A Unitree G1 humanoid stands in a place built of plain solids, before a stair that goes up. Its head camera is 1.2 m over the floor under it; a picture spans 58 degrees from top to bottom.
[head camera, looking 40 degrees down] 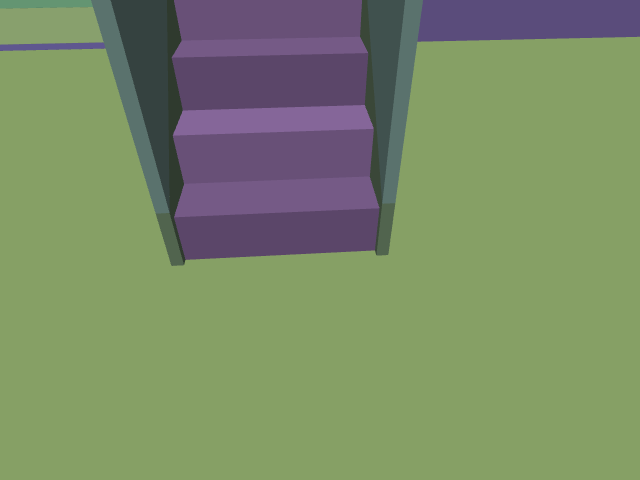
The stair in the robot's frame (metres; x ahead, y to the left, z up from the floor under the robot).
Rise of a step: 0.22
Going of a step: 0.23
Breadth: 0.79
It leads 4 degrees to the left of straight ahead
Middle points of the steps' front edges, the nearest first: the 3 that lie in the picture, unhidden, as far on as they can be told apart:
1.33 0.16 0.22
1.56 0.18 0.44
1.80 0.19 0.66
